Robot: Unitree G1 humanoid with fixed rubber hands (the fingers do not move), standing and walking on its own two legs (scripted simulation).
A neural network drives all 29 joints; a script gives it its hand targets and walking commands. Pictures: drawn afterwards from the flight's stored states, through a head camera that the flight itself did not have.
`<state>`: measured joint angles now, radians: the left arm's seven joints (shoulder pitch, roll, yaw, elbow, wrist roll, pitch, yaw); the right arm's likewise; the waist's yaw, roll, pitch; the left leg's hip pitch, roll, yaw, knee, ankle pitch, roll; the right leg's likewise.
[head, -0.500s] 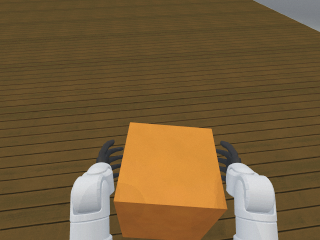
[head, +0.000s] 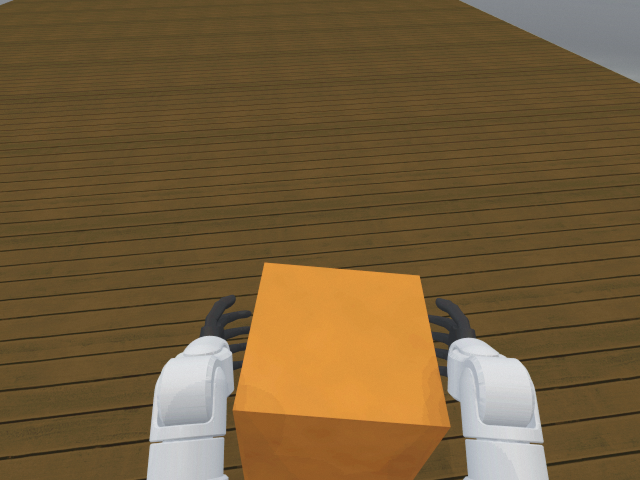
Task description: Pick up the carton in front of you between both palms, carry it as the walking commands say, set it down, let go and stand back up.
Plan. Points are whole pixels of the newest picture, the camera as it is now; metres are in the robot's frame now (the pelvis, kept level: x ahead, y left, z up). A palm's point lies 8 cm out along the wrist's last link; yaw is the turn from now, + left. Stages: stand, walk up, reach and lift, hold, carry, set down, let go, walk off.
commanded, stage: carry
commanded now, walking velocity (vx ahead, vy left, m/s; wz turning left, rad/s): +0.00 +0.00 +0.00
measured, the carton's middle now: (331, 384) +0.27 +0.01 -0.01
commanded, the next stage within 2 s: hold in 0.94 s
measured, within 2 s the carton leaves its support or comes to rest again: neither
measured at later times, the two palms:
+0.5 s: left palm (221, 365) +0.27 +0.15 +0.04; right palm (451, 367) +0.27 -0.14 +0.03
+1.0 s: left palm (214, 367) +0.27 +0.16 +0.04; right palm (448, 368) +0.27 -0.14 +0.04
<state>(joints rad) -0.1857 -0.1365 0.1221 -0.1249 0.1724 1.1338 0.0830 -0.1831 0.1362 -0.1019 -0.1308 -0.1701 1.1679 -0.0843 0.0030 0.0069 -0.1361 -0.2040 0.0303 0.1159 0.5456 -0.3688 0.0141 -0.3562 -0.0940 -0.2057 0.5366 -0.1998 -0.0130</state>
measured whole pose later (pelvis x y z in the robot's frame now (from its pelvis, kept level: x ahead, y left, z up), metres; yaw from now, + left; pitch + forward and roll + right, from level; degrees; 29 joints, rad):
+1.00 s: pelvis -0.02 +0.01 +0.00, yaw +1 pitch -1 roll -1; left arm -0.24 -0.15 0.18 0.21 0.26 0.70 0.03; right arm -0.23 0.14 -0.16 0.17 -0.24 0.75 -0.05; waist -0.01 0.02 -0.02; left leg -0.17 0.02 0.10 0.52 -0.33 0.03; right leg -0.29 -0.06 -0.14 0.46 -0.13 -0.01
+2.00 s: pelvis -0.05 -0.03 -0.03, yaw +7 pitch +11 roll +0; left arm -0.56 -0.19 0.48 0.62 0.43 0.26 0.00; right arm -0.50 0.22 -0.48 0.47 -0.42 0.32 -0.01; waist -0.05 0.05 0.11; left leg -0.61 -0.01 -0.03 0.77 -0.34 -0.01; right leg -0.70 -0.02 -0.04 0.71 -0.19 -0.02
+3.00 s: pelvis -0.11 -0.02 -0.28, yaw +10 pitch +46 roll +1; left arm -1.08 0.03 0.27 0.85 0.16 0.22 0.12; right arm -0.88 0.05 -0.53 0.57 -0.17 0.25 -0.09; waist -0.14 0.09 -0.13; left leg -2.05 -0.08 -0.01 1.83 -0.59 0.00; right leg -2.14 -0.03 0.03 1.72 -0.39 0.02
